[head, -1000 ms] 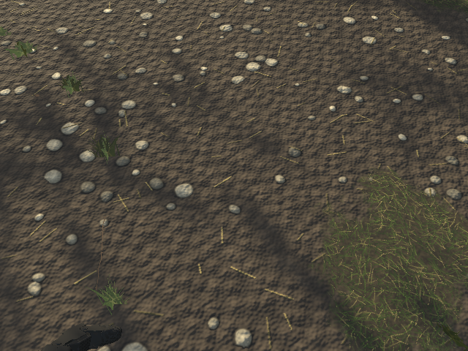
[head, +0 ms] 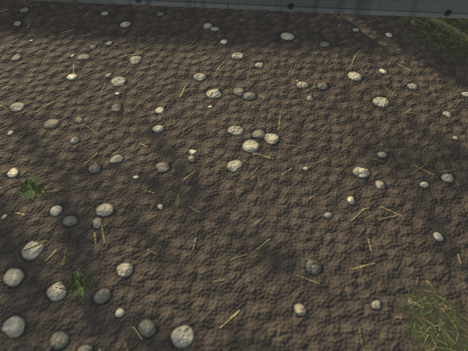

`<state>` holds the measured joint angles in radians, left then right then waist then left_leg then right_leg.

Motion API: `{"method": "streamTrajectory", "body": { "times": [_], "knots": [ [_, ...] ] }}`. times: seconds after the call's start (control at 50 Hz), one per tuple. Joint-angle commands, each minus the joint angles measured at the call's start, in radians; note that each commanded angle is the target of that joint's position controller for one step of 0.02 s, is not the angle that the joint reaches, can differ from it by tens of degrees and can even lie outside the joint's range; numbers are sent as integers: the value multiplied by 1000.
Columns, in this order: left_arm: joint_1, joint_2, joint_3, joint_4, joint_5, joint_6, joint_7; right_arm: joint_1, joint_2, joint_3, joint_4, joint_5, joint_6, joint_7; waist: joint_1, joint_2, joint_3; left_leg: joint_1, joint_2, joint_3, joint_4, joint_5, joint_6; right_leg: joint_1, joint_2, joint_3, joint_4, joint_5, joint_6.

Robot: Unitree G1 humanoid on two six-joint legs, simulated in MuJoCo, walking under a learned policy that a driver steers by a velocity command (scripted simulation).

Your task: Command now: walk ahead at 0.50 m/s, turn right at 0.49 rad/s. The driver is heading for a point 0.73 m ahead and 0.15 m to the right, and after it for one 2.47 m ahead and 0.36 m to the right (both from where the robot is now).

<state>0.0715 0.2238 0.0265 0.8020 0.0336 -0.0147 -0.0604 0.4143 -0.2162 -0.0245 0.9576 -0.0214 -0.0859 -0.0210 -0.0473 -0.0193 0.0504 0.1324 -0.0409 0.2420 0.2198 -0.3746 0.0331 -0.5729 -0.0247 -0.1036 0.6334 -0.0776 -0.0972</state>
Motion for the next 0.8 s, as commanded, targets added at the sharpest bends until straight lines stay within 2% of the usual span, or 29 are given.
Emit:
{"method": "streamTrajectory", "body": {
  "times": [0.02,0.04,0.06,0.08,0.1,0.12,0.14,0.16,0.18,0.22,0.26,0.32,0.36,0.46,0.5,0.52,0.54,0.56,0.58,0.6,0.62,0.64,0.66,0.68,0.7,0.72,0.76,0.8],
  "knots": [
    [68,88,27,-44,4,-13,10,13,-191,-42,-27,-6,9,-15,76,122,-48,16,296,-19,269,1217,74,135,98,-68,-27,-144,-71],
    [182,113,42,-12,8,-19,16,7,-204,-45,-31,-6,18,-15,123,116,-115,-30,294,-13,449,1174,70,280,125,-54,-75,-156,-102],
    [343,169,69,34,21,-25,28,-18,-204,-45,-52,-1,19,-12,204,61,-198,-205,270,-4,714,944,45,526,68,59,-145,-162,-153],
    [374,294,105,28,22,-19,44,32,-93,-22,-116,14,10,9,154,-169,-305,-631,113,-10,1105,142,-11,865,-247,541,-159,-150,-299],
    [370,304,109,18,-19,-6,43,-66,-156,-37,-155,8,-1,15,173,-109,-358,-822,-7,-225,1273,-146,-23,914,-328,877,-317,-109,-369],
    [316,279,104,25,-28,-1,51,-150,-151,-33,-183,6,-14,21,155,-32,-200,-911,75,-291,1234,-41,-13,811,-299,696,-340,-68,-328],
    [269,221,91,26,-30,-3,55,-152,-145,-28,-185,10,-24,21,115,23,-107,-871,113,-281,1134,32,-13,668,-264,592,-362,13,-281],
    [226,183,80,23,-29,-8,58,-143,-142,-30,-174,4,-19,19,68,60,-44,-809,139,-280,1047,49,-21,549,-207,503,-379,108,-235],
    [199,160,72,21,-35,-15,62,-125,-137,-28,-175,-14,1,19,34,50,-31,-742,151,-282,993,52,-37,468,-161,438,-394,172,-213],
    [202,160,68,18,-37,-35,58,-103,-119,-26,-174,-30,38,27,13,28,-53,-685,152,-267,929,55,-62,414,-116,381,-405,250,-205],
    [230,189,76,23,-36,-44,55,-141,-107,-24,-194,-29,53,32,16,10,-47,-702,151,-249,853,106,-81,386,-89,357,-421,244,-198],
    [291,196,79,30,-35,-42,54,-279,-112,-23,-243,-25,57,34,62,-19,-11,-777,150,-241,704,227,-99,404,-69,371,-437,188,-168],
    [329,198,80,33,-35,-40,54,-350,-112,-20,-266,-21,55,37,94,-34,-11,-797,137,-246,611,297,-100,449,-63,384,-424,184,-148],
    [399,211,83,34,-22,-35,64,-485,-120,-10,-321,-10,39,44,146,-46,-12,-798,86,-251,444,334,-82,565,-85,437,-349,283,-137],
    [385,225,86,24,-17,-35,72,-477,-137,-11,-332,-6,30,43,128,-57,-14,-727,70,-267,377,304,-63,575,-102,471,-310,316,-116],
    [355,235,88,14,-15,-36,75,-434,-151,-15,-323,-4,26,41,100,-64,-19,-644,58,-271,337,273,-50,550,-103,480,-286,333,-97],
    [318,245,90,2,-14,-39,74,-357,-169,-22,-302,-2,21,35,61,-69,-40,-517,35,-264,308,230,-33,509,-94,481,-233,399,-75],
    [295,250,90,-3,-18,-43,68,-235,-192,-34,-265,-4,12,24,2,-41,-95,-349,13,-249,258,226,-14,473,-53,462,-105,454,-52],
    [293,217,81,-11,-28,-52,57,-96,-239,-50,-241,-18,-2,10,-62,33,-194,-129,112,-337,217,178,24,379,19,403,116,354,-25],
    [343,115,54,-42,-48,-60,56,25,-318,-65,-246,-42,-1,-6,-75,182,-342,108,384,-655,171,-24,85,191,112,286,410,-85,3],
    [420,131,53,-61,-39,-55,55,-25,-350,-78,-235,-29,16,-1,5,369,-372,133,490,-1064,33,-76,183,-10,178,226,560,-473,12],
    [401,177,57,-14,-13,-38,62,-110,-241,-60,-254,-19,24,7,29,160,-206,-9,453,-959,33,-185,181,-62,88,248,627,-388,7],
    [332,170,55,-13,-4,-36,50,-157,-166,-42,-255,-10,22,14,24,57,-102,-137,391,-797,21,-130,165,-41,61,235,594,-308,12],
    [306,146,50,-19,-5,-33,43,-179,-136,-32,-245,-14,20,18,41,58,-55,-216,338,-671,-4,-8,141,-14,36,227,539,-272,18],
    [287,137,47,-27,5,-27,35,-166,-131,-29,-225,-12,12,18,48,102,-32,-259,302,-585,-16,101,132,5,20,224,498,-263,26],
    [295,128,43,-21,9,-18,30,-152,-134,-29,-209,-9,3,21,55,122,-31,-282,276,-524,-22,196,127,31,20,216,485,-253,34],
    [280,124,40,-28,9,-11,25,-111,-146,-33,-181,1,-18,30,61,127,-48,-268,272,-465,-28,351,144,22,29,212,459,-230,42],
    [211,119,34,-51,10,-11,19,-92,-157,-37,-162,7,-25,34,58,119,-34,-251,276,-419,-59,376,160,-37,15,204,401,-178,56]
  ]
}}
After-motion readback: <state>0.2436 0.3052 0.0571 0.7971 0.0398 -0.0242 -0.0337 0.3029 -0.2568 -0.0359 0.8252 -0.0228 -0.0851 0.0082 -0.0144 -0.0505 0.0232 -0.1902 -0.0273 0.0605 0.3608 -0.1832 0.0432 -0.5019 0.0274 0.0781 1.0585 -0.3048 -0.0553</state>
